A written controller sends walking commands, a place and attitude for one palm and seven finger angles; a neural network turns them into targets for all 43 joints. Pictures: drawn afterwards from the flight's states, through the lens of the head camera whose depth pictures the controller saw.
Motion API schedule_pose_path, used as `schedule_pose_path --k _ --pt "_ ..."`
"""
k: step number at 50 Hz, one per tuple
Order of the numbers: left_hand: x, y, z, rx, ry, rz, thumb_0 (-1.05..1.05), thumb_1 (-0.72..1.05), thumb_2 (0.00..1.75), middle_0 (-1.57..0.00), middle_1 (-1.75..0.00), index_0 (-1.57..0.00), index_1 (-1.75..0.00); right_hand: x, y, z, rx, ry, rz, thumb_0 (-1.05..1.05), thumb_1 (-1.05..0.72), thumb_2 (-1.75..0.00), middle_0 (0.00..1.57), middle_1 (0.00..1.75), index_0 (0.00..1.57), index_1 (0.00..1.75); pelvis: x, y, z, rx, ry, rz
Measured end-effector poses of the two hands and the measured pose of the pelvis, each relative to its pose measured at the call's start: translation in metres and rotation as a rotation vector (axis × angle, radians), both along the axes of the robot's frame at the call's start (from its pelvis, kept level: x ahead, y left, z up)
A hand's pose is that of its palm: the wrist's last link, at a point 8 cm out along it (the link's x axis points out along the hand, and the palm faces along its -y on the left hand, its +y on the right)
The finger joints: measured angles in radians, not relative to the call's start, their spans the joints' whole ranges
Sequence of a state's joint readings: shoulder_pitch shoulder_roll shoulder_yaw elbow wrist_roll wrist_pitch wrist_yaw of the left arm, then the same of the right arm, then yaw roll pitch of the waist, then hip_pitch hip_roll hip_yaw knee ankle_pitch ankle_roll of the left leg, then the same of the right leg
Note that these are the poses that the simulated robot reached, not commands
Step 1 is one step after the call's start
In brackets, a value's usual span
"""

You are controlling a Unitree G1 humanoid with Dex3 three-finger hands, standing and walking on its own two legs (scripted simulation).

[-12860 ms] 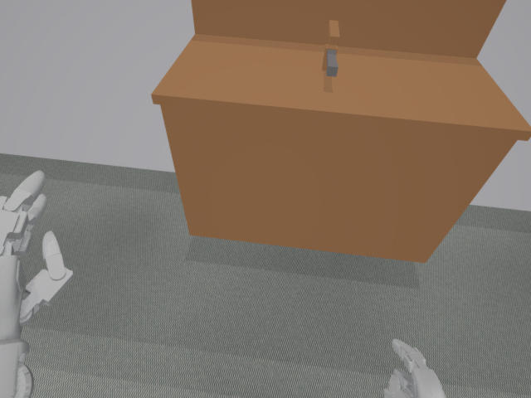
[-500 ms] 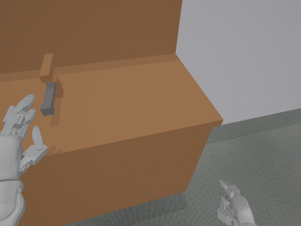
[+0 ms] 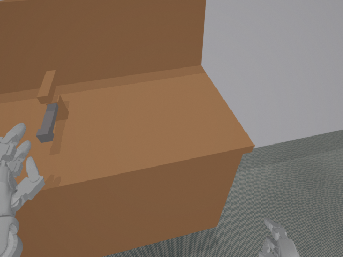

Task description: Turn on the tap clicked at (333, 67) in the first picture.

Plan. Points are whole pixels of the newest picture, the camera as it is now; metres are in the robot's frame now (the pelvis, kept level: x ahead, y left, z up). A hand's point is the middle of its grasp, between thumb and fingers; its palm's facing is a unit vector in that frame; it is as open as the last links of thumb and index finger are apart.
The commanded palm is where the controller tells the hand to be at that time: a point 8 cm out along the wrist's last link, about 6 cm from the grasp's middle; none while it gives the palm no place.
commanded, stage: turn the palm inward beside the body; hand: left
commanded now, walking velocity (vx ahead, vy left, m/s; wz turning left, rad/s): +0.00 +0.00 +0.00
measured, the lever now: (45, 135) +0.36 +0.38 +0.09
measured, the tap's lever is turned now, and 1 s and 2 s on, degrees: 0 0 0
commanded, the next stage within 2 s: reach beside the lever's end, fingers flat in 1.34 s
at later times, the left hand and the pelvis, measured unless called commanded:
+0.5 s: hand (39, 196) +0.18 +0.26 +0.14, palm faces +0.48 -0.86 -0.18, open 7.4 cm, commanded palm +0.12 +0.30 +0.16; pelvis -0.01 +0.02 +0.00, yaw +1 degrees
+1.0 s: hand (40, 208) +0.16 +0.25 +0.14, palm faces +0.51 -0.85 -0.11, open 7.4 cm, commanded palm +0.11 +0.29 +0.15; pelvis -0.02 +0.01 +0.00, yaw +1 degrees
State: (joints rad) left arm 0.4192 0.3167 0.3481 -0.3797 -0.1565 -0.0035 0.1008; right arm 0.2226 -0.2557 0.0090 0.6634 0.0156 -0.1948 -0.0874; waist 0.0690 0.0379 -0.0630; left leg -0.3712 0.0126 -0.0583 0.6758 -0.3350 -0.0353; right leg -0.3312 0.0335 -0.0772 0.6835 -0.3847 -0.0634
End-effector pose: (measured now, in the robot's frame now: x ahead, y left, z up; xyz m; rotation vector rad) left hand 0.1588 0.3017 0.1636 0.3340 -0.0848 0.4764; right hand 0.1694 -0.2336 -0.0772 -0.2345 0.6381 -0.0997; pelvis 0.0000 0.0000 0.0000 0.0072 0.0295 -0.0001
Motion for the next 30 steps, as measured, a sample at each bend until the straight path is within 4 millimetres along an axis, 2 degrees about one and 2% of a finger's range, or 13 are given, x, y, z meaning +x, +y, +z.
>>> schedule_pose_path --k 6,15,23,30 --pt "-0.002 -0.006 -0.007 -0.033 -0.008 -0.03 0.01 0.9 0.9 -0.21 -0.3 -0.21 -0.3 0.009 0.001 0.005 -0.013 -0.037 0.002 0.02 -0.9 -0.9 0.2 0.3 0.2 0.3 0.006 0.005 -0.001 -0.001 0.008 0.006" --pt "-0.01 -0.006 -0.009 -0.07 -0.026 -0.011 0.01 0.9 0.9 -0.21 -0.3 -0.21 -0.3 0.018 0.025 0.012 0.029 -0.097 0.028 0.02 -0.9 -0.9 0.2 0.3 0.2 0.3 0.002 0.012 -0.001 -0.005 0.001 0.007" --pt "-0.023 -0.008 -0.013 -0.113 -0.014 0.005 0.01 0.9 0.9 -0.21 -0.3 -0.2 -0.3 0.016 0.046 0.014 0.054 -0.117 0.067 0.02 -0.9 -0.9 0.2 0.3 0.2 0.3 -0.007 0.017 -0.001 -0.008 -0.014 0.011" --pt "-0.035 -0.009 -0.019 -0.148 -0.004 0.024 0.01 0.9 0.9 -0.21 -0.3 -0.2 -0.3 0.01 0.05 0.015 0.05 -0.121 0.081 0.02 -0.9 -0.9 0.2 0.3 0.2 0.3 -0.014 0.018 -0.001 -0.012 -0.023 0.015"
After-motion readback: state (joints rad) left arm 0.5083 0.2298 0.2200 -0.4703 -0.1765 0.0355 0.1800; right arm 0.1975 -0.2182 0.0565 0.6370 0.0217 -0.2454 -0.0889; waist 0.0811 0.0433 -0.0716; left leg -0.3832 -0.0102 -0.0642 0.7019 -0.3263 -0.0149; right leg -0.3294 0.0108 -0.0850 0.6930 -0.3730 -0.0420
